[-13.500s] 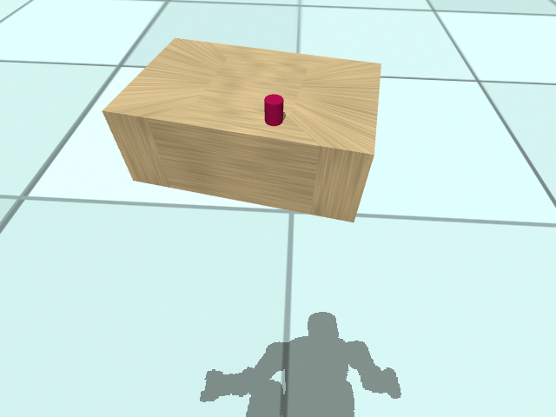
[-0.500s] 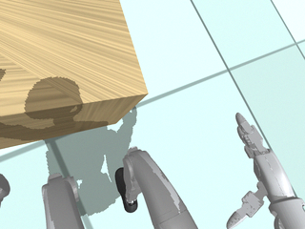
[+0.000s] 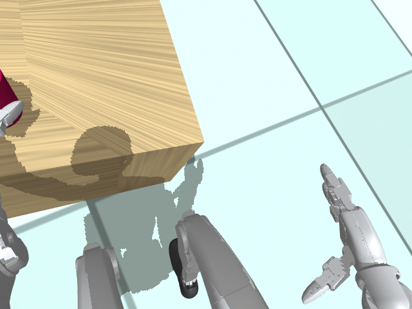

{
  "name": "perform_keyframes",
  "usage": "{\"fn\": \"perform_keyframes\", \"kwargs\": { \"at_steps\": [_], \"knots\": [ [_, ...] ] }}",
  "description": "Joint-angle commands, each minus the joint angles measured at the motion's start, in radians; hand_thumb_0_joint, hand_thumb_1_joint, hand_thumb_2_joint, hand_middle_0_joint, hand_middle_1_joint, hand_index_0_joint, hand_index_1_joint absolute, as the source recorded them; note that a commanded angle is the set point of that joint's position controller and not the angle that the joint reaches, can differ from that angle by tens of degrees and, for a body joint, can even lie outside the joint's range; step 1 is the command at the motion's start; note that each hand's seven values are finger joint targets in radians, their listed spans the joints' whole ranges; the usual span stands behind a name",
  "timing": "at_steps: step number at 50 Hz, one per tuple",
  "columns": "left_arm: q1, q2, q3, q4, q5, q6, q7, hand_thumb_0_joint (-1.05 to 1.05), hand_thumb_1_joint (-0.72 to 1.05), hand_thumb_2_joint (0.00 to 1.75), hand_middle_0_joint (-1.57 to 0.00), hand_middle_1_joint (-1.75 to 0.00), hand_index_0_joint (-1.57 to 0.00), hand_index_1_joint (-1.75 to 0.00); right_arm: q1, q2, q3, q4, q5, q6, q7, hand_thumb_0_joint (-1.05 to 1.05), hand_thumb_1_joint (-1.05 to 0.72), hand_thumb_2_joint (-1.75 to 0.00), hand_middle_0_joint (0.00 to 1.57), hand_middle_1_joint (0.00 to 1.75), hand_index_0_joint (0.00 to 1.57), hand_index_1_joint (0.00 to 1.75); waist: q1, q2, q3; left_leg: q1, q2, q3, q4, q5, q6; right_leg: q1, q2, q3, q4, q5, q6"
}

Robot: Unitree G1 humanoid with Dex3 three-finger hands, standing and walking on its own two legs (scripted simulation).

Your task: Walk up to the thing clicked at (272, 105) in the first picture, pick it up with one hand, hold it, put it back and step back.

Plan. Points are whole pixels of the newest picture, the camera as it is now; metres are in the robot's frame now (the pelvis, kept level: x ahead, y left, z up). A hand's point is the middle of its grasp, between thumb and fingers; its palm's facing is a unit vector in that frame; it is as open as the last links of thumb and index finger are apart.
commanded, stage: settle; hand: left
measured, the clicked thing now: out of the picture +0.53 +0.23 -0.04
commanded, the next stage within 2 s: lift in 0.44 s
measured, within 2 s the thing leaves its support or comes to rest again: neither
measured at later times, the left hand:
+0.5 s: hand out of the picture +0.53 +0.23 -0.01, palm faces +0.28 -0.96 -0.03, open 10.7 cm
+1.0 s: hand out of the picture +0.50 +0.24 +0.04, palm faces +0.29 -0.96 -0.04, open 10.7 cm
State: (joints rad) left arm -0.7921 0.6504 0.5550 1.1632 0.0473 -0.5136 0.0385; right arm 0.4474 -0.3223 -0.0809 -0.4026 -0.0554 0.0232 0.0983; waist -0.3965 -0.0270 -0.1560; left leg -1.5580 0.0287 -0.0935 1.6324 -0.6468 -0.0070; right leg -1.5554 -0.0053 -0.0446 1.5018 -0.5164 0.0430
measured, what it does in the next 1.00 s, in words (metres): rises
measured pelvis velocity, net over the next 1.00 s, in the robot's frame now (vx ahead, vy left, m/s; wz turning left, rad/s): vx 0.02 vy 0.00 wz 0.02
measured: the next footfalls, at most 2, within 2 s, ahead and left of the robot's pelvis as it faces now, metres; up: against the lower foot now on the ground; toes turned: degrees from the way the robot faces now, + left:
none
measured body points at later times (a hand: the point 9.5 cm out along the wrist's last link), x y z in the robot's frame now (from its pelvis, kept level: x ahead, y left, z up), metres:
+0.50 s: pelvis +0.00 +0.00 +0.02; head +0.19 +0.08 +0.42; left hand +0.51 +0.28 -0.01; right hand +0.18 -0.25 +0.11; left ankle +0.04 +0.12 -0.54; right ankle +0.08 -0.15 -0.54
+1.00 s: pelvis +0.02 +0.00 +0.06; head +0.17 +0.07 +0.47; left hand +0.48 +0.29 +0.04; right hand +0.19 -0.26 +0.10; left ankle +0.04 +0.12 -0.54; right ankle +0.08 -0.15 -0.54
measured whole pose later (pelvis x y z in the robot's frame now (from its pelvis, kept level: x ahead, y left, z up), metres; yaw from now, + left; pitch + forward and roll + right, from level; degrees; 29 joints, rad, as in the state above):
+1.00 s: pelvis +0.02 +0.00 +0.06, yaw +1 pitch +28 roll -5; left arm -0.65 0.49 0.49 1.02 -0.01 -0.50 0.02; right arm 0.44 -0.27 -0.06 -0.21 -0.06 0.02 0.07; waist -0.29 -0.03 -0.16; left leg -1.29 0.03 -0.08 1.42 -0.61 -0.01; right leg -1.30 -0.01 -0.04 1.31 -0.49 0.04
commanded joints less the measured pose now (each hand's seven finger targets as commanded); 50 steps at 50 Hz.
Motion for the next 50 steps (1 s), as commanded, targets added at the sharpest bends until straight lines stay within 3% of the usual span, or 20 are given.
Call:
{"fn": "perform_keyframes", "kwargs": {
  "at_steps": [1,4,11,14,15,18,20,25,26,29,30,32,33,34,40,41,43,44,47,50],
  "knots": [
    [-0.380,0.214,-0.005,-0.192,-0.023,-0.107,-0.002,0.00,0.22,1.44,-1.40,-1.54,-1.40,-1.56,0.060,-0.178,-0.157,-0.181,0.007,-0.056,-0.036,0.00,0.55,-0.05,0.05,0.05,0.05,0.05,0.017,0.328,-0.595,0.429,-0.024,0.031,-0.237,0.336,0.010,0.407,0.031,0.000,-0.161,0.256,-0.059],
    [-0.409,0.220,-0.003,-0.208,-0.037,-0.124,-0.015,0.00,0.25,1.47,-1.42,-1.57,-1.42,-1.59,0.078,-0.164,-0.128,-0.199,0.013,-0.064,-0.038,0.00,0.55,-0.05,0.05,0.05,0.05,0.05,0.022,0.321,-0.629,0.464,-0.025,0.030,-0.246,0.374,0.008,0.440,0.032,-0.002,-0.163,0.287,-0.058],
    [-0.509,0.296,0.012,-0.316,-0.031,-0.172,-0.015,0.00,0.23,1.50,-1.42,-1.58,-1.42,-1.61,0.075,-0.166,-0.136,-0.160,-0.001,-0.069,-0.041,0.00,0.55,-0.05,0.05,0.05,0.05,0.05,0.039,0.441,-0.661,0.594,-0.023,0.032,-0.263,0.417,-0.007,0.404,0.030,0.000,-0.168,0.292,-0.068],
    [-0.490,0.259,-0.007,-0.278,-0.031,-0.171,-0.016,0.00,0.19,1.50,-1.42,-1.58,-1.42,-1.61,0.053,-0.169,-0.136,-0.157,-0.007,-0.067,-0.038,0.00,0.55,-0.05,0.05,0.05,0.05,0.05,0.041,0.459,-0.624,0.619,-0.021,0.025,-0.285,0.391,-0.015,0.379,0.032,-0.006,-0.180,0.259,-0.074],
    [-0.513,0.290,0.007,-0.318,-0.030,-0.174,-0.012,0.00,0.18,1.49,-1.41,-1.57,-1.41,-1.60,0.063,-0.174,-0.145,-0.137,-0.009,-0.068,-0.039,0.00,0.55,-0.05,0.05,0.05,0.05,0.05,0.046,0.486,-0.635,0.654,-0.017,0.022,-0.285,0.411,-0.018,0.364,0.033,-0.007,-0.178,0.262,-0.076],
    [-0.503,0.254,-0.013,-0.307,-0.034,-0.165,-0.020,0.00,0.18,1.51,-1.41,-1.57,-1.41,-1.60,0.070,-0.149,-0.112,-0.115,-0.011,-0.067,-0.033,0.00,0.55,-0.05,0.05,0.05,0.05,0.05,0.049,0.514,-0.623,0.679,-0.014,0.016,-0.291,0.451,-0.024,0.347,0.034,-0.012,-0.184,0.271,-0.079],
    [-0.477,0.268,-0.003,-0.290,-0.027,-0.151,-0.019,0.00,0.17,1.50,-1.42,-1.57,-1.42,-1.60,0.064,-0.165,-0.128,-0.104,-0.012,-0.066,-0.035,0.00,0.55,-0.06,0.05,0.05,0.05,0.05,0.053,0.499,-0.608,0.670,-0.013,0.016,-0.294,0.456,-0.022,0.355,0.034,-0.013,-0.189,0.275,-0.078],
    [-0.445,0.219,-0.005,-0.217,-0.036,-0.126,-0.010,0.00,0.18,1.51,-1.42,-1.58,-1.42,-1.61,0.031,-0.155,-0.116,-0.107,-0.010,-0.065,-0.036,0.00,0.56,-0.05,0.05,0.05,0.05,0.05,0.051,0.410,-0.584,0.575,-0.017,0.020,-0.315,0.375,-0.010,0.411,0.033,-0.012,-0.211,0.247,-0.071],
    [-0.448,0.255,0.016,-0.246,-0.036,-0.127,-0.006,0.00,0.18,1.50,-1.42,-1.58,-1.42,-1.61,0.047,-0.168,-0.135,-0.106,-0.008,-0.066,-0.040,0.00,0.56,-0.05,0.05,0.05,0.05,0.05,0.055,0.397,-0.599,0.572,-0.017,0.025,-0.319,0.351,-0.005,0.432,0.032,-0.007,-0.219,0.233,-0.069],
    [-0.444,0.197,-0.017,-0.193,-0.040,-0.128,-0.012,0.00,0.26,1.42,-1.39,-1.55,-1.41,-1.56,0.023,-0.152,-0.114,-0.111,-0.005,-0.069,-0.044,0.00,0.54,-0.05,0.05,0.05,0.05,0.05,0.046,0.348,-0.580,0.537,-0.017,0.023,-0.324,0.349,-0.002,0.447,0.034,-0.012,-0.225,0.242,-0.066],
    [-0.450,0.257,0.023,-0.248,-0.040,-0.136,-0.007,0.00,0.26,1.42,-1.39,-1.55,-1.41,-1.55,0.041,-0.167,-0.133,-0.092,-0.003,-0.067,-0.049,0.00,0.54,-0.05,0.05,0.05,0.05,0.05,0.066,0.345,-0.611,0.547,-0.020,0.028,-0.328,0.345,0.000,0.467,0.033,-0.008,-0.227,0.244,-0.065],
    [-0.444,0.238,0.014,-0.245,-0.042,-0.137,-0.011,0.00,0.24,1.42,-1.40,-1.56,-1.42,-1.57,0.038,-0.178,-0.155,-0.092,-0.001,-0.071,-0.053,0.00,0.54,-0.06,0.05,0.05,0.05,0.05,0.065,0.341,-0.647,0.560,-0.023,0.035,-0.321,0.370,0.004,0.502,0.032,0.000,-0.229,0.276,-0.064],
    [-0.407,0.185,-0.011,-0.195,-0.048,-0.131,-0.017,0.00,0.26,1.43,-1.39,-1.56,-1.42,-1.57,0.038,-0.173,-0.151,-0.088,-0.001,-0.070,-0.053,0.00,0.54,-0.06,0.05,0.05,0.05,0.05,0.056,0.336,-0.629,0.566,-0.022,0.031,-0.326,0.392,0.002,0.494,0.033,-0.005,-0.231,0.290,-0.064],
    [-0.461,0.227,0.008,-0.296,-0.049,-0.141,-0.014,0.00,0.25,1.42,-1.39,-1.56,-1.42,-1.57,0.050,-0.175,-0.149,-0.087,-0.001,-0.069,-0.053,0.00,0.54,-0.06,0.05,0.05,0.05,0.05,0.073,0.354,-0.663,0.596,-0.022,0.034,-0.332,0.402,-0.001,0.505,0.032,-0.004,-0.235,0.297,-0.066],
    [-0.398,0.183,-0.012,-0.326,-0.055,-0.130,-0.019,0.00,0.24,1.44,-1.39,-1.57,-1.41,-1.57,0.071,-0.142,-0.123,-0.019,-0.003,-0.054,-0.046,0.00,0.54,-0.06,0.05,0.05,0.05,0.05,0.119,0.421,-0.654,0.724,-0.018,0.026,-0.363,0.547,-0.024,0.494,0.034,-0.012,-0.235,0.354,-0.077],
    [-0.437,0.209,-0.005,-0.412,-0.057,-0.136,-0.014,0.00,0.24,1.44,-1.39,-1.56,-1.41,-1.57,0.068,-0.146,-0.131,-0.006,-0.006,-0.054,-0.046,0.00,0.54,-0.06,0.05,0.05,0.05,0.05,0.130,0.455,-0.669,0.773,-0.016,0.025,-0.367,0.568,-0.029,0.476,0.034,-0.012,-0.239,0.347,-0.078],
    [-0.394,0.139,-0.043,-0.414,-0.064,-0.126,-0.014,0.00,0.23,1.45,-1.39,-1.56,-1.40,-1.57,0.066,-0.127,-0.114,-0.002,-0.008,-0.054,-0.042,0.00,0.54,-0.06,0.05,0.05,0.05,0.05,0.135,0.459,-0.650,0.816,-0.010,0.016,-0.385,0.583,-0.035,0.465,0.037,-0.020,-0.251,0.335,-0.081],
    [-0.369,0.132,-0.040,-0.418,-0.068,-0.123,-0.013,0.00,0.21,1.45,-1.38,-1.56,-1.40,-1.57,0.049,-0.135,-0.128,0.009,-0.007,-0.052,-0.043,0.00,0.54,-0.06,0.05,0.05,0.05,0.05,0.140,0.453,-0.622,0.811,-0.008,0.014,-0.400,0.574,-0.038,0.468,0.038,-0.022,-0.260,0.323,-0.083],
    [-0.351,0.114,-0.054,-0.489,-0.078,-0.114,-0.017,0.00,0.19,1.44,-1.38,-1.55,-1.40,-1.57,0.055,-0.110,-0.106,0.057,-0.007,-0.052,-0.046,0.00,0.54,-0.06,0.05,0.05,0.05,0.05,0.162,0.432,-0.620,0.796,-0.015,0.030,-0.411,0.553,-0.028,0.534,0.032,-0.009,-0.281,0.343,-0.078],
    [-0.244,0.014,-0.091,-0.482,-0.094,-0.087,-0.015,0.00,0.17,1.42,-1.37,-1.54,-1.38,-1.55,0.056,-0.100,-0.105,0.057,-0.002,-0.049,-0.052,0.00,0.55,-0.06,0.05,0.05,0.05,0.05,0.168,0.368,-0.606,0.775,-0.018,0.041,-0.432,0.520,-0.017,0.604,0.028,-0.004,-0.316,0.352,-0.072]
  ]
}}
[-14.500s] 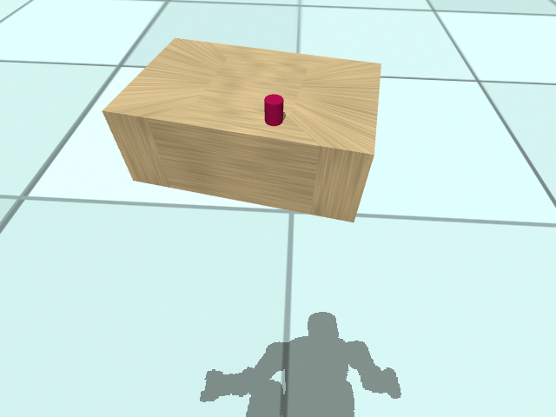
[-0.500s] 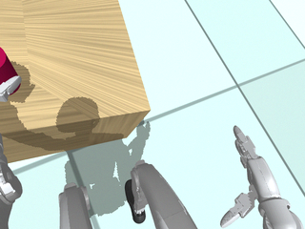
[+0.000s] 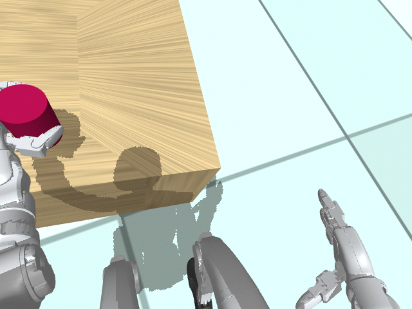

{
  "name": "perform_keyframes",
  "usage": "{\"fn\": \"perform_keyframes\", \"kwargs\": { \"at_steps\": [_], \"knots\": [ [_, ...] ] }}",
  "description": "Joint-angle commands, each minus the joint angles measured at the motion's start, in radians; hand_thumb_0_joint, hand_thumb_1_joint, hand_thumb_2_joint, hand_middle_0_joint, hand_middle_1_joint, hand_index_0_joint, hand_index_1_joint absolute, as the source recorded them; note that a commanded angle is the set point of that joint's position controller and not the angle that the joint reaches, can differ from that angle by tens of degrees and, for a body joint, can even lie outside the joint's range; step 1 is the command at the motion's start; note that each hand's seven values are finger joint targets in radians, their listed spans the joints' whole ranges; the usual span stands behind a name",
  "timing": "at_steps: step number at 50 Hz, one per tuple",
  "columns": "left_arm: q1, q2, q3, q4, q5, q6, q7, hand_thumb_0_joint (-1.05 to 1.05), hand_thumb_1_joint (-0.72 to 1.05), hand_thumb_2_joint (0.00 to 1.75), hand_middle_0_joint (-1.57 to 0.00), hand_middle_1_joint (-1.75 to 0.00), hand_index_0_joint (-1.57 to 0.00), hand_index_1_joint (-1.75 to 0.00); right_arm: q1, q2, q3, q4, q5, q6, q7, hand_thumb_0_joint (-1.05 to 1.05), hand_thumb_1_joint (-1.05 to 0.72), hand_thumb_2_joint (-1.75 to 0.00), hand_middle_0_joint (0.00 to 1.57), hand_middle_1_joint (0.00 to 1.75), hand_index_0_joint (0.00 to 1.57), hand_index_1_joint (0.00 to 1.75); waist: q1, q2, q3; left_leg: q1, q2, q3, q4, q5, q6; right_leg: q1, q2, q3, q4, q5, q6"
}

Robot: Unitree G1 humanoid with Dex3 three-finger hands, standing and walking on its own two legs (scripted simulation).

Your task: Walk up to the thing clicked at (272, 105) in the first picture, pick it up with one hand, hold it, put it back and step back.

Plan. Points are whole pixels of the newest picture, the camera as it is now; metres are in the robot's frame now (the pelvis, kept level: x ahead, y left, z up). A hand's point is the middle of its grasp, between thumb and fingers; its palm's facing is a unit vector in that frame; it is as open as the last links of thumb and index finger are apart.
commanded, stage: lift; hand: left
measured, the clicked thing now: (31, 119) +0.49 +0.22 -0.02
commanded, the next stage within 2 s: hold in 1.12 s
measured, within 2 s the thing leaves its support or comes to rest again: neither
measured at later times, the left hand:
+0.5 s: hand (27, 144) +0.40 +0.20 +0.06, palm faces +0.24 -0.97 -0.04, open 10.6 cm
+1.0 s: hand (32, 145) +0.38 +0.18 +0.10, palm faces +0.25 -0.97 -0.03, open 10.6 cm
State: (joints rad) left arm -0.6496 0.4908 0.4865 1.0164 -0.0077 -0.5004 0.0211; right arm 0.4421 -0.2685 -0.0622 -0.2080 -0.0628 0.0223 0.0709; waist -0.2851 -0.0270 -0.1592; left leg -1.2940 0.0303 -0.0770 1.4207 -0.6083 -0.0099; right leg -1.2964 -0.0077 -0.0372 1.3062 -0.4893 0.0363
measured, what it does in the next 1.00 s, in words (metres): rises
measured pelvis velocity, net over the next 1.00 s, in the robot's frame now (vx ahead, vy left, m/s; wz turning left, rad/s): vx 0.03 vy -0.01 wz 0.03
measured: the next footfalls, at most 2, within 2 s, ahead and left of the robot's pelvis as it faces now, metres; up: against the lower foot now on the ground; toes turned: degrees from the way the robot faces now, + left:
none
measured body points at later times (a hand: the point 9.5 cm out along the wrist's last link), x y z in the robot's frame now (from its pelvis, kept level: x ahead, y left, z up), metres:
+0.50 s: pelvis +0.01 -0.01 +0.05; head +0.10 +0.03 +0.49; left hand +0.38 +0.25 +0.07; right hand +0.18 -0.26 +0.07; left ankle +0.02 +0.12 -0.59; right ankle +0.06 -0.15 -0.59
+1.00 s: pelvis +0.03 -0.01 +0.07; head +0.10 +0.01 +0.52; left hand +0.36 +0.23 +0.10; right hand +0.19 -0.25 +0.06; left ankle +0.02 +0.12 -0.59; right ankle +0.06 -0.15 -0.59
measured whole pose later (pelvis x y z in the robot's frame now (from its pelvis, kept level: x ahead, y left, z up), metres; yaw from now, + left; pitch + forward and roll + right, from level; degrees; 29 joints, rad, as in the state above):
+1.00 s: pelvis +0.03 -0.01 +0.07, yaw +1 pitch +14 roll -1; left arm -0.18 0.18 0.21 0.46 -0.10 -0.33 0.08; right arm 0.48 -0.21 -0.06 -0.05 -0.02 0.07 -0.02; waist -0.07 -0.02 -0.11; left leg -0.78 0.01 -0.02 1.06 -0.52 -0.01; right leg -0.83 -0.03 0.01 1.03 -0.44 0.03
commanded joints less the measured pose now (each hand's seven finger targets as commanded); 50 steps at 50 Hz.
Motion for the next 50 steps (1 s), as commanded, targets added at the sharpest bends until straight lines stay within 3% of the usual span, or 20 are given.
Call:
{"fn": "perform_keyframes", "kwargs": {
  "at_steps": [1,5,9,11,12,15,17,19,22,23,28,31,38,42,44,46,47,48,49,50],
  "knots": [
    [-0.359,0.178,-0.012,-0.353,-0.045,-0.094,0.004,0.00,0.18,1.43,-1.36,-1.54,-1.37,-1.55,0.055,-0.153,-0.125,-0.110,0.009,-0.043,-0.028,0.00,0.55,-0.05,0.05,0.05,0.05,0.05,0.074,0.347,-0.586,0.491,-0.023,0.028,-0.234,0.452,-0.012,0.362,0.029,-0.010,-0.130,0.313,-0.064],
    [-0.266,0.099,-0.040,-0.421,-0.065,-0.068,0.011,0.00,0.16,1.41,-1.33,-1.52,-1.36,-1.53,0.037,-0.156,-0.129,-0.155,0.019,-0.038,-0.040,0.00,0.56,-0.05,0.05,0.05,0.05,0.05,0.091,0.250,-0.586,0.501,-0.018,0.026,-0.278,0.454,-0.010,0.452,0.032,-0.012,-0.167,0.335,-0.061],
    [-0.175,0.016,-0.088,-0.411,-0.080,-0.051,0.011,0.00,0.22,1.44,-1.34,-1.54,-1.36,-1.54,0.043,-0.141,-0.123,-0.109,0.032,-0.025,-0.056,0.00,0.57,-0.05,0.05,0.05,0.05,0.05,0.106,0.139,-0.463,0.453,-0.024,0.041,-0.320,0.401,0.000,0.497,0.029,-0.002,-0.211,0.326,-0.051],
    [-0.218,0.063,-0.083,-0.504,-0.070,-0.056,0.020,0.00,0.22,1.43,-1.35,-1.53,-1.37,-1.54,0.042,-0.152,-0.133,-0.147,0.035,-0.020,-0.064,0.00,0.57,-0.05,0.05,0.05,0.05,0.05,0.109,0.135,-0.476,0.480,-0.027,0.048,-0.346,0.368,0.002,0.534,0.025,0.005,-0.235,0.308,-0.047],
    [-0.224,0.050,-0.095,-0.532,-0.069,-0.058,0.022,0.00,0.22,1.42,-1.34,-1.52,-1.37,-1.53,0.055,-0.131,-0.107,-0.154,0.034,-0.016,-0.063,0.00,0.57,-0.05,0.05,0.05,0.05,0.05,0.119,0.121,-0.465,0.491,-0.029,0.050,-0.360,0.348,0.002,0.544,0.024,0.006,-0.248,0.292,-0.045],
    [-0.142,-0.035,-0.136,-0.489,-0.092,-0.053,0.015,0.00,0.24,1.44,-1.34,-1.54,-1.36,-1.54,0.079,-0.111,-0.106,-0.090,0.040,-0.014,-0.071,0.00,0.57,-0.05,0.05,0.05,0.05,0.05,0.130,0.111,-0.384,0.518,-0.037,0.063,-0.387,0.326,0.004,0.540,0.020,0.010,-0.277,0.278,-0.041],
    [-0.152,0.003,-0.120,-0.577,-0.094,-0.055,0.018,0.00,0.25,1.41,-1.32,-1.50,-1.34,-1.51,0.078,-0.122,-0.105,-0.121,0.038,-0.017,-0.072,0.00,0.57,-0.05,0.05,0.05,0.05,0.05,0.147,0.135,-0.425,0.567,-0.039,0.065,-0.397,0.349,0.001,0.565,0.017,0.010,-0.287,0.295,-0.042],
    [-0.163,-0.004,-0.158,-0.673,-0.080,-0.052,0.021,0.00,0.21,1.39,-1.30,-1.48,-1.32,-1.49,0.109,-0.106,-0.099,-0.097,0.033,-0.012,-0.070,0.00,0.57,-0.05,0.05,0.05,0.05,0.05,0.152,0.187,-0.423,0.616,-0.039,0.064,-0.411,0.373,-0.007,0.556,0.013,0.011,-0.290,0.298,-0.047],
    [-0.084,-0.056,-0.170,-0.651,-0.091,-0.029,0.036,0.00,0.21,1.38,-1.28,-1.46,-1.30,-1.46,0.086,-0.106,-0.112,-0.076,0.032,-0.013,-0.074,0.00,0.57,-0.05,0.05,0.05,0.05,0.05,0.166,0.187,-0.376,0.629,-0.037,0.059,-0.438,0.364,-0.014,0.556,0.013,0.006,-0.307,0.278,-0.051],
    [-0.121,-0.042,-0.168,-0.739,-0.094,-0.032,0.042,0.00,0.21,1.35,-1.27,-1.44,-1.29,-1.45,0.064,-0.098,-0.096,-0.102,0.035,-0.017,-0.073,0.00,0.57,-0.05,0.05,0.05,0.05,0.05,0.178,0.185,-0.380,0.626,-0.039,0.063,-0.449,0.330,-0.011,0.579,0.010,0.009,-0.319,0.260,-0.048],
    [0.019,-0.124,-0.202,-0.651,-0.104,0.005,0.047,0.00,0.16,1.35,-1.26,-1.44,-1.28,-1.45,0.038,-0.099,-0.101,-0.122,0.039,-0.021,-0.083,0.00,0.57,-0.05,0.05,0.05,0.05,0.05,0.177,0.082,-0.342,0.604,-0.037,0.065,-0.472,0.301,0.000,0.620,0.011,0.009,-0.353,0.250,-0.041],
    [0.008,-0.094,-0.198,-0.732,-0.096,0.009,0.045,0.00,0.16,1.35,-1.28,-1.46,-1.30,-1.46,0.054,-0.091,-0.094,-0.072,0.039,-0.010,-0.088,0.00,0.57,-0.05,0.05,0.05,0.05,0.05,0.196,0.101,-0.329,0.608,-0.037,0.067,-0.489,0.300,-0.002,0.624,0.007,0.012,-0.360,0.247,-0.043],
    [0.069,-0.140,-0.207,-0.759,-0.117,0.028,0.051,0.00,0.15,1.36,-1.27,-1.46,-1.30,-1.47,0.049,-0.083,-0.092,-0.072,0.046,-0.016,-0.094,0.00,0.57,-0.05,0.05,0.05,0.05,0.05,0.204,0.038,-0.312,0.617,-0.042,0.079,-0.508,0.292,0.008,0.675,0.006,0.022,-0.395,0.256,-0.033],
    [0.085,-0.146,-0.230,-0.827,-0.108,0.031,0.055,0.00,0.15,1.37,-1.27,-1.46,-1.30,-1.47,0.064,-0.059,-0.066,-0.042,0.044,-0.009,-0.095,0.00,0.56,-0.05,0.05,0.05,0.05,0.05,0.223,0.073,-0.336,0.655,-0.042,0.076,-0.508,0.394,-0.004,0.696,0.004,0.018,-0.377,0.328,-0.041],
    [0.061,-0.123,-0.212,-0.895,-0.117,0.031,0.062,0.00,0.13,1.36,-1.28,-1.47,-1.31,-1.47,0.055,-0.073,-0.083,-0.044,0.045,-0.010,-0.100,0.00,0.56,-0.05,0.05,0.05,0.05,0.05,0.227,0.096,-0.355,0.677,-0.042,0.081,-0.509,0.421,-0.006,0.719,0.002,0.024,-0.377,0.354,-0.043],
    [0.114,-0.179,-0.241,-0.855,-0.119,0.048,0.061,0.00,0.12,1.36,-1.25,-1.45,-1.28,-1.45,0.062,-0.064,-0.069,-0.028,0.040,-0.009,-0.100,0.00,0.57,-0.05,0.05,0.05,0.05,0.05,0.223,0.094,-0.324,0.682,-0.039,0.077,-0.512,0.447,-0.010,0.701,0.004,0.020,-0.377,0.367,-0.044],
    [0.079,-0.143,-0.223,-0.923,-0.116,0.046,0.068,0.00,0.15,1.36,-1.25,-1.45,-1.28,-1.45,0.078,-0.065,-0.078,-0.015,0.042,-0.008,-0.101,0.00,0.57,-0.05,0.05,0.05,0.05,0.05,0.223,0.116,-0.350,0.699,-0.040,0.080,-0.514,0.444,-0.009,0.708,0.001,0.024,-0.380,0.368,-0.044],
    [0.139,-0.169,-0.235,-0.856,-0.112,0.060,0.068,0.00,0.15,1.35,-1.25,-1.44,-1.27,-1.44,0.069,-0.062,-0.072,-0.011,0.040,-0.004,-0.101,0.00,0.57,-0.05,0.05,0.05,0.05,0.05,0.224,0.092,-0.329,0.690,-0.039,0.078,-0.516,0.445,-0.008,0.711,0.001,0.022,-0.386,0.366,-0.043],
    [0.102,-0.135,-0.222,-0.939,-0.112,0.056,0.071,0.00,0.16,1.35,-1.23,-1.43,-1.26,-1.43,0.074,-0.067,-0.082,-0.002,0.043,-0.005,-0.103,0.00,0.57,-0.05,0.05,0.05,0.05,0.05,0.226,0.096,-0.328,0.692,-0.042,0.085,-0.520,0.422,-0.004,0.722,0.000,0.028,-0.396,0.360,-0.041],
    [0.124,-0.154,-0.232,-0.906,-0.111,0.064,0.070,0.00,0.13,1.35,-1.25,-1.44,-1.28,-1.45,0.060,-0.059,-0.073,-0.014,0.042,-0.006,-0.103,0.00,0.56,-0.05,0.05,0.05,0.05,0.05,0.225,0.085,-0.317,0.683,-0.044,0.086,-0.523,0.405,-0.003,0.728,-0.002,0.029,-0.403,0.350,-0.038]
  ]
}}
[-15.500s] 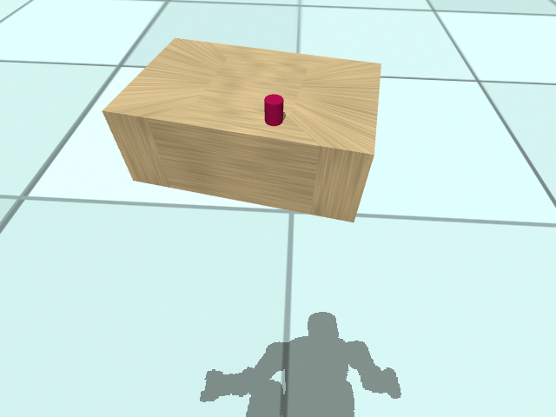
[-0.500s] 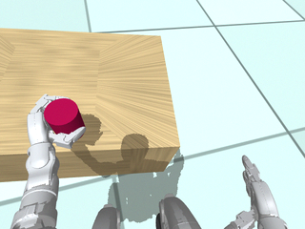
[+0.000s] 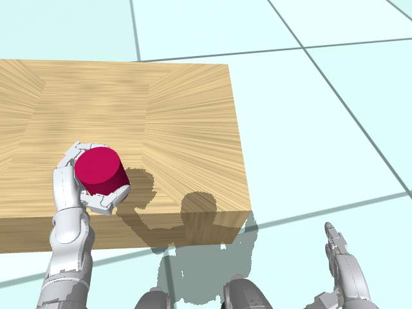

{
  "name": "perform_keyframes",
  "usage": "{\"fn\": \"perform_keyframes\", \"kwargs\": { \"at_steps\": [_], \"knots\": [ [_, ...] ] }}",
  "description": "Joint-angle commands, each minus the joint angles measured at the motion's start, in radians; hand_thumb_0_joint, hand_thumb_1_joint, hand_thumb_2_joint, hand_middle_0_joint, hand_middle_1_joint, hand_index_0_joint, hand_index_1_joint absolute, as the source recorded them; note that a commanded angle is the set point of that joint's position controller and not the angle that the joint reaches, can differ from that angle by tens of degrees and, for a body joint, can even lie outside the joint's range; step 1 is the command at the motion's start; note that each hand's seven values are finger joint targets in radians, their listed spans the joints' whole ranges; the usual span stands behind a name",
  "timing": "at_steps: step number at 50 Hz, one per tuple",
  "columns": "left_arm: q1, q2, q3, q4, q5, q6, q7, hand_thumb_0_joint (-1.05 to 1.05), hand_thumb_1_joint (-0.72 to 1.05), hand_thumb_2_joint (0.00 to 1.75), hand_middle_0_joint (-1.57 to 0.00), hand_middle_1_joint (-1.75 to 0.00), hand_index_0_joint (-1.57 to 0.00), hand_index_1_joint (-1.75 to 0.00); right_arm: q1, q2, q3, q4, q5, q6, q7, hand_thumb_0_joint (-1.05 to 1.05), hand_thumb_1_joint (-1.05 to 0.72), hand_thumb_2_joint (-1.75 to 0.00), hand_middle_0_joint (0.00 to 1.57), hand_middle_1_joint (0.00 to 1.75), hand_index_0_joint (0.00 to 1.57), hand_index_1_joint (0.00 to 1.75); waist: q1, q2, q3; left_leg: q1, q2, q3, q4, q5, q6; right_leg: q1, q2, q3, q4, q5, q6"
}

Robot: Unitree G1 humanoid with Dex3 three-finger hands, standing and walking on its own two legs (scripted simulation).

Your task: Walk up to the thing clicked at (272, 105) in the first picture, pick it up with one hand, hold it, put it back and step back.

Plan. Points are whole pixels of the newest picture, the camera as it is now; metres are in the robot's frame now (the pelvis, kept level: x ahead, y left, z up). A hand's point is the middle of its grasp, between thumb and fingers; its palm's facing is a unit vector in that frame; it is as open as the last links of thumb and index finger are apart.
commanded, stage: lift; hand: left
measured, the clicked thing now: (105, 177) +0.36 +0.18 +0.03
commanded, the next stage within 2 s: hold in 0.12 s
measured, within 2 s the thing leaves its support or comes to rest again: neither
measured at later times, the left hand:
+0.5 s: hand (101, 176) +0.35 +0.18 +0.05, palm faces +0.23 -0.97 -0.02, open 10.6 cm
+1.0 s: hand (100, 178) +0.34 +0.17 +0.07, palm faces +0.24 -0.97 -0.02, open 10.5 cm
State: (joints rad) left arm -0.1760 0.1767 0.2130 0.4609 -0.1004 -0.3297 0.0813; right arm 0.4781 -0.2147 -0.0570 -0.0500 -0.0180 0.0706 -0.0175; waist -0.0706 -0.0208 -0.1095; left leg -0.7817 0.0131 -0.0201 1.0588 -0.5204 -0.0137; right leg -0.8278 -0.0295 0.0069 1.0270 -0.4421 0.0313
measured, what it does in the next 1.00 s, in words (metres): stands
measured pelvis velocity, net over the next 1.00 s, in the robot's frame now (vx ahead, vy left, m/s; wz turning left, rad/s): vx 0.01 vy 0.00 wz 0.00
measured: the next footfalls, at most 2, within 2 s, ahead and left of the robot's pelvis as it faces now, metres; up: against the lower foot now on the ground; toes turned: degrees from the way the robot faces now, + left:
none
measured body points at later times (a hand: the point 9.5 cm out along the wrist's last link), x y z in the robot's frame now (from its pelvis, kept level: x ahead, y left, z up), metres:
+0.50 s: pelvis +0.01 +0.00 +0.01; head +0.07 +0.01 +0.46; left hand +0.33 +0.23 +0.05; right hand +0.16 -0.25 -0.01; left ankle +0.00 +0.13 -0.67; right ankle +0.03 -0.14 -0.67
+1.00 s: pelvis +0.01 +0.00 +0.02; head +0.06 +0.01 +0.46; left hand +0.32 +0.22 +0.07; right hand +0.16 -0.25 -0.01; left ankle +0.00 +0.13 -0.67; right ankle +0.03 -0.14 -0.67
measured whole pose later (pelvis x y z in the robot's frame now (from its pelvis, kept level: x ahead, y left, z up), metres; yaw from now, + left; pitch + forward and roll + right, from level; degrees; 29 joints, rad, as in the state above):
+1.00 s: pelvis +0.01 +0.00 +0.02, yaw +0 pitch +10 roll +0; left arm -0.03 0.14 0.15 0.22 -0.11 -0.19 0.11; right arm 0.45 -0.20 -0.06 0.08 0.00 0.04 -0.05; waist -0.04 -0.01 -0.09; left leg -0.64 0.01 -0.01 0.95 -0.49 -0.01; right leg -0.69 -0.03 0.01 0.93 -0.42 0.03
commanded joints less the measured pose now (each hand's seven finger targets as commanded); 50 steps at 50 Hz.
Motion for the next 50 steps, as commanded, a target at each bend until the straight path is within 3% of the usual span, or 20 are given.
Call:
{"fn": "perform_keyframes", "kwargs": {
  "at_steps": [1,2,12,15,20,21,23,27,29,31,33,35,36,39,41,42,43,48,49,50],
  "knots": [
    [-0.340,0.146,0.035,-0.360,-0.022,-0.101,0.010,0.00,0.14,1.35,-1.25,-1.44,-1.27,-1.45,0.027,-0.121,-0.082,-0.167,-0.001,-0.056,-0.017,0.00,0.57,-0.05,0.05,0.05,0.05,0.05,0.008,0.073,-0.358,0.182,-0.024,0.028,-0.170,0.320,0.000,0.256,0.022,-0.017,-0.126,0.302,-0.035],
    [-0.314,0.121,0.016,-0.346,-0.021,-0.095,0.006,0.00,0.13,1.35,-1.25,-1.44,-1.28,-1.45,0.018,-0.109,-0.075,-0.168,-0.002,-0.056,-0.016,0.00,0.57,-0.05,0.05,0.05,0.05,0.05,0.007,0.072,-0.345,0.173,-0.026,0.028,-0.173,0.310,0.001,0.254,0.021,-0.017,-0.134,0.295,-0.033],
    [-0.300,0.139,0.032,-0.419,-0.037,-0.072,0.005,0.00,0.17,1.30,-1.28,-1.45,-1.31,-1.45,0.006,-0.115,-0.082,-0.134,0.009,-0.064,-0.024,0.00,0.55,-0.05,0.05,0.05,0.05,0.05,0.027,0.049,-0.328,0.193,-0.026,0.031,-0.197,0.305,0.005,0.287,0.020,-0.016,-0.154,0.293,-0.031],
    [-0.261,0.098,0.013,-0.421,-0.043,-0.062,0.010,0.00,0.14,1.27,-1.26,-1.42,-1.29,-1.42,-0.006,-0.113,-0.076,-0.157,0.007,-0.068,-0.025,0.00,0.55,-0.05,0.05,0.05,0.05,0.05,0.021,0.024,-0.328,0.195,-0.023,0.026,-0.204,0.316,0.003,0.301,0.023,-0.021,-0.158,0.303,-0.030],
    [-0.279,0.137,0.016,-0.493,-0.025,-0.054,0.017,0.00,0.13,1.26,-1.26,-1.42,-1.29,-1.42,0.011,-0.107,-0.077,-0.110,0.005,-0.065,-0.027,0.00,0.55,-0.05,0.05,0.05,0.05,0.05,0.027,0.085,-0.333,0.221,-0.025,0.033,-0.200,0.369,-0.001,0.299,0.020,-0.016,-0.153,0.343,-0.035],
    [-0.232,0.099,0.000,-0.448,-0.029,-0.044,0.017,0.00,0.13,1.26,-1.27,-1.42,-1.29,-1.42,0.005,-0.117,-0.084,-0.139,0.004,-0.067,-0.028,0.00,0.55,-0.05,0.05,0.05,0.05,0.05,0.019,0.059,-0.343,0.230,-0.021,0.028,-0.201,0.390,-0.003,0.310,0.022,-0.021,-0.150,0.358,-0.035],
    [-0.267,0.122,0.020,-0.508,-0.031,-0.045,0.024,0.00,0.14,1.25,-1.26,-1.41,-1.28,-1.41,0.000,-0.110,-0.076,-0.135,0.004,-0.068,-0.027,0.00,0.55,-0.05,0.05,0.05,0.05,0.05,0.030,0.062,-0.356,0.226,-0.023,0.031,-0.200,0.387,-0.001,0.329,0.020,-0.016,-0.155,0.367,-0.033],
    [-0.222,0.112,0.003,-0.508,-0.025,-0.027,0.021,0.00,0.13,1.25,-1.25,-1.41,-1.28,-1.41,0.005,-0.110,-0.080,-0.107,0.006,-0.066,-0.027,0.00,0.55,-0.05,0.05,0.05,0.05,0.05,0.029,0.067,-0.334,0.241,-0.016,0.022,-0.219,0.397,-0.007,0.309,0.024,-0.026,-0.155,0.348,-0.039],
    [-0.241,0.107,-0.005,-0.549,-0.028,-0.023,0.023,0.00,0.14,1.25,-1.24,-1.39,-1.26,-1.39,-0.004,-0.094,-0.072,-0.106,0.010,-0.068,-0.026,0.00,0.55,-0.05,0.05,0.05,0.05,0.05,0.032,0.076,-0.305,0.232,-0.019,0.020,-0.236,0.347,-0.007,0.302,0.026,-0.027,-0.166,0.305,-0.038],
    [-0.190,0.079,-0.024,-0.508,-0.035,-0.007,0.020,0.00,0.16,1.25,-1.23,-1.39,-1.26,-1.39,-0.004,-0.131,-0.108,-0.096,0.009,-0.070,-0.031,0.00,0.55,-0.05,0.05,0.05,0.05,0.05,0.022,0.065,-0.288,0.244,-0.012,0.012,-0.250,0.345,-0.011,0.288,0.031,-0.035,-0.171,0.292,-0.040],
    [-0.170,0.071,-0.025,-0.482,-0.041,0.005,0.012,0.00,0.17,1.23,-1.24,-1.38,-1.26,-1.38,-0.014,-0.122,-0.092,-0.087,0.014,-0.074,-0.030,0.00,0.55,-0.05,0.05,0.05,0.05,0.05,0.028,0.042,-0.271,0.233,-0.013,0.012,-0.250,0.339,-0.008,0.293,0.029,-0.037,-0.179,0.289,-0.036],
    [-0.224,0.115,-0.001,-0.558,-0.040,0.006,0.014,0.00,0.16,1.25,-1.26,-1.41,-1.28,-1.41,-0.012,-0.120,-0.097,-0.074,0.016,-0.077,-0.032,0.00,0.55,-0.05,0.05,0.05,0.05,0.05,0.034,0.073,-0.293,0.242,-0.018,0.019,-0.248,0.337,-0.004,0.306,0.026,-0.030,-0.182,0.298,-0.036],
    [-0.191,0.092,-0.027,-0.543,-0.032,0.013,0.012,0.00,0.16,1.24,-1.26,-1.40,-1.28,-1.40,-0.008,-0.105,-0.083,-0.072,0.013,-0.075,-0.031,0.00,0.55,-0.05,0.05,0.05,0.05,0.05,0.031,0.062,-0.288,0.239,-0.017,0.018,-0.251,0.330,-0.004,0.308,0.026,-0.031,-0.185,0.292,-0.035],
    [-0.141,0.059,-0.025,-0.518,-0.045,0.019,0.016,0.00,0.19,1.26,-1.25,-1.40,-1.27,-1.40,-0.034,-0.106,-0.077,-0.098,0.015,-0.085,-0.031,0.00,0.55,-0.05,0.05,0.05,0.05,0.05,0.041,0.029,-0.269,0.228,-0.018,0.019,-0.259,0.302,-0.002,0.314,0.028,-0.035,-0.198,0.265,-0.033],
    [-0.155,0.066,-0.025,-0.527,-0.042,0.021,0.022,0.00,0.17,1.27,-1.25,-1.41,-1.28,-1.41,-0.019,-0.123,-0.096,-0.075,0.014,-0.086,-0.035,0.00,0.55,-0.05,0.05,0.05,0.05,0.05,0.033,0.032,-0.263,0.238,-0.016,0.019,-0.263,0.306,-0.001,0.310,0.028,-0.033,-0.196,0.271,-0.035],
    [-0.205,0.074,-0.037,-0.621,-0.043,0.011,0.022,0.00,0.15,1.27,-1.25,-1.41,-1.27,-1.41,-0.016,-0.086,-0.064,-0.060,0.014,-0.087,-0.032,0.00,0.55,-0.05,0.05,0.05,0.05,0.05,0.039,0.059,-0.274,0.240,-0.019,0.024,-0.258,0.302,0.000,0.316,0.025,-0.031,-0.196,0.271,-0.035],
    [-0.176,0.097,-0.001,-0.573,-0.043,0.016,0.026,0.00,0.15,1.28,-1.26,-1.43,-1.28,-1.43,-0.009,-0.108,-0.083,-0.057,0.014,-0.087,-0.036,0.00,0.55,-0.05,0.05,0.05,0.05,0.05,0.037,0.051,-0.289,0.240,-0.021,0.028,-0.248,0.319,0.003,0.327,0.022,-0.025,-0.198,0.291,-0.033],
    [-0.248,0.085,-0.026,-0.603,-0.028,0.014,0.039,0.00,0.12,1.27,-1.23,-1.41,-1.25,-1.41,-0.036,-0.083,-0.068,-0.036,0.009,-0.092,-0.040,0.00,0.55,-0.05,0.05,0.05,0.05,0.05,0.029,0.064,-0.265,0.246,-0.019,0.025,-0.257,0.307,0.001,0.310,0.019,-0.021,-0.195,0.279,-0.035],
    [-0.194,0.083,-0.013,-0.540,-0.030,0.020,0.040,0.00,0.12,1.27,-1.23,-1.41,-1.26,-1.41,-0.045,-0.111,-0.085,-0.070,0.008,-0.093,-0.041,0.00,0.55,-0.05,0.05,0.05,0.05,0.05,0.031,0.038,-0.269,0.243,-0.016,0.019,-0.259,0.317,-0.001,0.314,0.022,-0.027,-0.197,0.280,-0.035],
    [-0.233,0.090,-0.011,-0.556,-0.032,0.015,0.041,0.00,0.13,1.27,-1.22,-1.40,-1.25,-1.40,-0.045,-0.115,-0.091,-0.065,0.008,-0.096,-0.042,0.00,0.55,-0.05,0.05,0.05,0.05,0.05,0.026,0.045,-0.263,0.245,-0.018,0.022,-0.258,0.302,0.001,0.318,0.021,-0.025,-0.202,0.274,-0.033]
  ]
}}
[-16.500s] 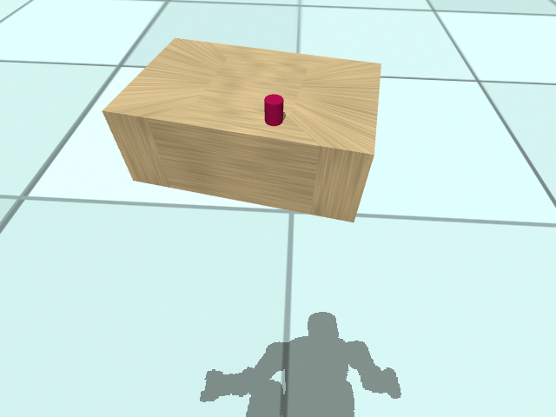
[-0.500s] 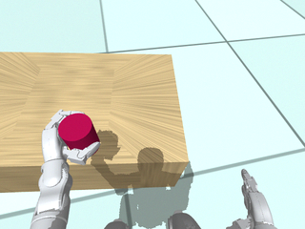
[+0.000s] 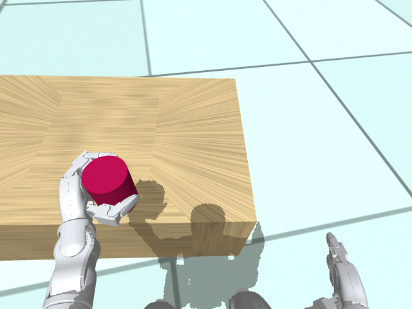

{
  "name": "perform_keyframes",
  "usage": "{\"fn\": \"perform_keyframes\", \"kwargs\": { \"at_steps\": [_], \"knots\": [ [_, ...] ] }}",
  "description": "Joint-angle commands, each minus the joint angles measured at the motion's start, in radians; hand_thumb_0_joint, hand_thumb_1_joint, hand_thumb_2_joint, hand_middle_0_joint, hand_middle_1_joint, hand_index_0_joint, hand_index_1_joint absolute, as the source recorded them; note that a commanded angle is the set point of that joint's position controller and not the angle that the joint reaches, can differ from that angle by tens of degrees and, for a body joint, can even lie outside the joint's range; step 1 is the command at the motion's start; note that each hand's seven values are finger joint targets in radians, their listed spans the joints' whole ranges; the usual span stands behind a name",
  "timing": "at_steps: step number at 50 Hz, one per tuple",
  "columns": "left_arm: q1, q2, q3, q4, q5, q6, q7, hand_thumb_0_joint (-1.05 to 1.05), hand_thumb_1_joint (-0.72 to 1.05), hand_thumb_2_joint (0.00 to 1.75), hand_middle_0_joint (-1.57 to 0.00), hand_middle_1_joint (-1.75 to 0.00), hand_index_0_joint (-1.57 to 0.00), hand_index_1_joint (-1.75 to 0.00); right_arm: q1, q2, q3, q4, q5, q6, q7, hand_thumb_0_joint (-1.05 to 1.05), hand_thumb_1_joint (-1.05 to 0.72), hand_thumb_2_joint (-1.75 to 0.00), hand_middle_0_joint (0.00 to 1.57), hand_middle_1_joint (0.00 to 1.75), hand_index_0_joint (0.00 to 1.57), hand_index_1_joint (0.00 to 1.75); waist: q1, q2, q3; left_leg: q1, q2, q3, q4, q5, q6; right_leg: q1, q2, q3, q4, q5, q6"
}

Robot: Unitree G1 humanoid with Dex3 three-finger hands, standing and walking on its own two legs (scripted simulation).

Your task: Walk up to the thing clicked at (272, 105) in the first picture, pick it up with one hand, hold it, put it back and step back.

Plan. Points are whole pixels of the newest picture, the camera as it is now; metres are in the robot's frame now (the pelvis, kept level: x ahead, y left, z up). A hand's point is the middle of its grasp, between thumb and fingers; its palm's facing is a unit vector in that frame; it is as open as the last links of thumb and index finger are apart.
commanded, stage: hold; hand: left
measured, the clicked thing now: (112, 187) +0.33 +0.17 +0.05
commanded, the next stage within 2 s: crouch in 1.82 s
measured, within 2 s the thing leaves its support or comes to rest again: neither
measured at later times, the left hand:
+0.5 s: hand (106, 183) +0.33 +0.18 +0.06, palm faces +0.25 -0.97 -0.03, open 10.5 cm
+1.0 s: hand (104, 185) +0.33 +0.18 +0.05, palm faces +0.26 -0.97 -0.03, open 10.5 cm
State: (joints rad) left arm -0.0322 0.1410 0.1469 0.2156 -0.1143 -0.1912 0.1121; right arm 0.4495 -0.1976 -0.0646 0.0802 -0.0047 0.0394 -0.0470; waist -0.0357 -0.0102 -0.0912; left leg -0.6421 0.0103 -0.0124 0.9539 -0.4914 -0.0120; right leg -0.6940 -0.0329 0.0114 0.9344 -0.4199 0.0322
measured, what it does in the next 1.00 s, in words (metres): stands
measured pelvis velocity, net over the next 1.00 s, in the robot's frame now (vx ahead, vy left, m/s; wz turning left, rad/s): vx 0.01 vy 0.00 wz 0.01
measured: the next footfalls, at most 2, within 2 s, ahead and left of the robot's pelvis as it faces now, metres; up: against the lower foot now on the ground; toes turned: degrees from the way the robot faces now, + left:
none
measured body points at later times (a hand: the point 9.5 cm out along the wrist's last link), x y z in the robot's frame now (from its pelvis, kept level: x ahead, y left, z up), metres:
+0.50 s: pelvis +0.00 +0.00 +0.00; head +0.05 +0.01 +0.45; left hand +0.31 +0.23 +0.06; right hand +0.16 -0.25 -0.03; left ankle -0.01 +0.13 -0.68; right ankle +0.02 -0.14 -0.68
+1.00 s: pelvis +0.01 +0.00 +0.00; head +0.06 +0.01 +0.45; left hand +0.31 +0.23 +0.05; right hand +0.16 -0.25 -0.03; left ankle -0.01 +0.13 -0.68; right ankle +0.02 -0.14 -0.68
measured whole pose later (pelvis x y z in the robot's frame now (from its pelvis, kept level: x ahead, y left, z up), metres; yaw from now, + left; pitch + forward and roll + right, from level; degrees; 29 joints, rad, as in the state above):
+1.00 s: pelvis +0.01 +0.00 +0.00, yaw +0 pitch +11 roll +0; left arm -0.03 0.15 0.17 0.24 -0.12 -0.22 0.10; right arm 0.42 -0.20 -0.07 0.13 -0.01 0.04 -0.04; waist -0.03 -0.01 -0.10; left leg -0.63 0.01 -0.02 0.95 -0.50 -0.02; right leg -0.68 -0.03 0.00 0.93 -0.43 0.03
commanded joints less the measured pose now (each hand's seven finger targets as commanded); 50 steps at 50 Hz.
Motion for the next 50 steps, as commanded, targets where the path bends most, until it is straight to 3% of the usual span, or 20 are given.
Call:
{"fn": "perform_keyframes", "kwargs": {
  "at_steps": [1,7,8,11,12,15,17,19,21,25,31,33,34,35,37,41,46,47,48,50],
  "knots": [
    [-0.368,0.133,0.067,-0.266,-0.018,-0.122,0.008,0.00,0.12,1.28,-1.24,-1.41,-1.26,-1.42,0.000,-0.135,-0.086,-0.170,-0.005,-0.064,-0.013,0.00,0.55,-0.05,0.05,0.05,0.05,0.05,-0.012,0.034,-0.273,0.101,-0.015,0.015,-0.151,0.278,-0.001,0.180,0.023,-0.029,-0.107,0.258,-0.034],
    [-0.346,0.134,0.076,-0.261,-0.027,-0.131,-0.014,0.00,0.16,1.29,-1.26,-1.43,-1.29,-1.43,0.008,-0.100,-0.063,-0.130,-0.001,-0.060,-0.003,0.00,0.55,-0.05,0.05,0.05,0.05,0.05,0.008,0.028,-0.280,0.080,-0.024,0.024,-0.144,0.259,0.008,0.194,0.020,-0.026,-0.119,0.257,-0.029],
    [-0.293,0.126,0.077,-0.206,-0.028,-0.128,-0.019,0.00,0.18,1.29,-1.27,-1.43,-1.30,-1.43,-0.004,-0.130,-0.089,-0.165,-0.001,-0.065,-0.005,0.00,0.55,-0.05,0.05,0.05,0.05,0.05,0.002,0.011,-0.293,0.086,-0.024,0.029,-0.138,0.280,0.008,0.206,0.019,-0.025,-0.120,0.280,-0.027],
    [-0.311,0.100,0.043,-0.237,-0.027,-0.139,-0.021,0.00,0.16,1.29,-1.27,-1.44,-1.30,-1.44,-0.013,-0.120,-0.069,-0.161,-0.003,-0.069,0.000,0.00,0.55,-0.05,0.05,0.05,0.05,0.05,0.006,0.028,-0.294,0.085,-0.020,0.025,-0.139,0.302,0.001,0.197,0.021,-0.028,-0.106,0.289,-0.033],
    [-0.358,0.139,0.066,-0.302,-0.022,-0.148,-0.014,0.00,0.17,1.29,-1.26,-1.43,-1.29,-1.43,-0.028,-0.116,-0.062,-0.169,0.000,-0.070,0.000,0.00,0.55,-0.05,0.05,0.05,0.05,0.05,0.017,0.046,-0.317,0.096,-0.021,0.024,-0.141,0.299,0.001,0.204,0.020,-0.026,-0.106,0.282,-0.034],
    [-0.378,0.167,0.094,-0.332,-0.024,-0.157,-0.002,0.00,0.14,1.29,-1.27,-1.44,-1.30,-1.44,-0.042,-0.139,-0.089,-0.200,-0.004,-0.074,-0.007,0.00,0.54,-0.05,0.05,0.05,0.05,0.05,0.004,0.029,-0.353,0.111,-0.020,0.022,-0.133,0.314,0.004,0.237,0.021,-0.022,-0.106,0.301,-0.032],
    [-0.402,0.158,0.073,-0.388,-0.022,-0.161,-0.001,0.00,0.13,1.28,-1.24,-1.42,-1.27,-1.42,-0.026,-0.100,-0.058,-0.152,-0.005,-0.071,-0.008,0.00,0.54,-0.05,0.05,0.05,0.05,0.05,0.010,0.065,-0.342,0.113,-0.025,0.025,-0.131,0.308,0.005,0.227,0.018,-0.016,-0.108,0.303,-0.030],
    [-0.329,0.149,0.081,-0.310,-0.020,-0.142,0.002,0.00,0.10,1.27,-1.24,-1.41,-1.26,-1.42,-0.029,-0.148,-0.096,-0.179,-0.005,-0.069,-0.015,0.00,0.54,-0.06,0.05,0.05,0.05,0.05,0.000,0.033,-0.323,0.121,-0.019,0.020,-0.145,0.315,0.001,0.225,0.022,-0.023,-0.112,0.299,-0.031],
    [-0.385,0.166,0.089,-0.379,-0.022,-0.145,0.002,0.00,0.12,1.28,-1.24,-1.42,-1.27,-1.42,0.006,-0.119,-0.070,-0.157,-0.006,-0.067,-0.011,0.00,0.54,-0.06,0.05,0.05,0.05,0.05,-0.005,0.063,-0.362,0.144,-0.016,0.017,-0.144,0.348,-0.003,0.235,0.025,-0.026,-0.103,0.324,-0.035],
    [-0.310,0.105,0.039,-0.221,-0.022,-0.115,-0.017,0.00,0.14,1.29,-1.25,-1.43,-1.28,-1.43,0.017,-0.127,-0.077,-0.129,0.002,-0.062,-0.008,0.00,0.55,-0.05,0.05,0.05,0.05,0.05,-0.028,0.017,-0.243,0.115,-0.010,0.012,-0.156,0.329,-0.003,0.177,0.029,-0.037,-0.113,0.304,-0.033],
    [-0.394,0.108,0.026,-0.266,-0.026,-0.112,-0.024,0.00,0.19,1.29,-1.25,-1.41,-1.27,-1.41,-0.018,-0.112,-0.059,-0.146,0.005,-0.070,-0.002,0.00,0.56,-0.05,0.05,0.05,0.05,0.05,-0.004,0.043,-0.290,0.132,-0.015,0.016,-0.163,0.309,-0.001,0.189,0.023,-0.036,-0.117,0.284,-0.035],
    [-0.354,0.141,0.070,-0.237,-0.024,-0.114,-0.012,0.00,0.19,1.30,-1.27,-1.43,-1.29,-1.43,-0.013,-0.142,-0.090,-0.124,0.002,-0.067,-0.005,0.00,0.55,-0.05,0.05,0.05,0.05,0.05,0.006,0.042,-0.294,0.118,-0.017,0.014,-0.160,0.314,-0.002,0.203,0.023,-0.036,-0.116,0.285,-0.037],
    [-0.374,0.123,0.058,-0.260,-0.026,-0.124,-0.015,0.00,0.16,1.29,-1.26,-1.42,-1.28,-1.42,-0.019,-0.100,-0.061,-0.093,0.001,-0.070,-0.001,0.00,0.55,-0.05,0.05,0.05,0.05,0.05,0.010,0.039,-0.272,0.107,-0.018,0.015,-0.161,0.283,0.002,0.189,0.023,-0.034,-0.118,0.262,-0.035],
    [-0.361,0.144,0.086,-0.253,-0.031,-0.131,-0.009,0.00,0.14,1.29,-1.26,-1.43,-1.28,-1.43,-0.050,-0.153,-0.102,-0.143,0.001,-0.076,-0.004,0.00,0.54,-0.05,0.05,0.05,0.05,0.05,0.011,0.021,-0.293,0.111,-0.015,0.012,-0.161,0.290,0.000,0.197,0.025,-0.036,-0.115,0.263,-0.036],
    [-0.377,0.151,0.084,-0.319,-0.028,-0.144,-0.007,0.00,0.14,1.28,-1.25,-1.42,-1.28,-1.42,-0.051,-0.119,-0.066,-0.159,-0.004,-0.076,-0.003,0.00,0.54,-0.05,0.05,0.05,0.05,0.05,0.019,0.037,-0.348,0.124,-0.020,0.017,-0.147,0.328,0.002,0.242,0.021,-0.031,-0.112,0.308,-0.033],
    [-0.319,0.148,0.085,-0.326,-0.018,-0.154,0.002,0.00,0.14,1.30,-1.25,-1.43,-1.27,-1.43,-0.046,-0.120,-0.073,-0.139,-0.008,-0.065,0.000,0.00,0.54,-0.05,0.05,0.05,0.05,0.05,0.032,0.056,-0.352,0.129,-0.012,0.008,-0.144,0.407,-0.013,0.239,0.024,-0.036,-0.086,0.346,-0.044],
    [-0.284,0.126,0.076,-0.273,-0.024,-0.148,-0.007,0.00,0.12,1.31,-1.24,-1.43,-1.26,-1.44,-0.008,-0.118,-0.074,-0.122,-0.005,-0.056,-0.004,0.00,0.54,-0.05,0.05,0.05,0.05,0.05,0.003,0.024,-0.320,0.106,-0.017,0.021,-0.131,0.367,-0.002,0.234,0.019,-0.023,-0.101,0.351,-0.033],
    [-0.363,0.141,0.064,-0.351,-0.024,-0.155,-0.011,0.00,0.08,1.30,-1.23,-1.42,-1.26,-1.43,-0.004,-0.099,-0.062,-0.113,-0.004,-0.056,-0.005,0.00,0.54,-0.06,0.05,0.05,0.05,0.05,-0.006,0.059,-0.331,0.127,-0.019,0.025,-0.130,0.363,0.000,0.226,0.018,-0.019,-0.105,0.354,-0.031],
    [-0.351,0.139,0.063,-0.291,-0.024,-0.147,-0.015,0.00,0.11,1.30,-1.23,-1.42,-1.25,-1.42,-0.002,-0.124,-0.086,-0.086,-0.004,-0.053,-0.009,0.00,0.54,-0.06,0.05,0.05,0.05,0.05,-0.016,0.046,-0.301,0.122,-0.015,0.021,-0.136,0.357,-0.001,0.202,0.020,-0.023,-0.102,0.339,-0.032],
    [-0.383,0.133,0.044,-0.282,-0.024,-0.141,-0.023,0.00,0.11,1.30,-1.23,-1.41,-1.25,-1.42,-0.024,-0.117,-0.071,-0.122,-0.001,-0.060,-0.008,0.00,0.54,-0.06,0.05,0.05,0.05,0.05,-0.030,0.032,-0.279,0.111,-0.017,0.020,-0.144,0.300,0.005,0.181,0.018,-0.024,-0.120,0.296,-0.028]
  ]
}}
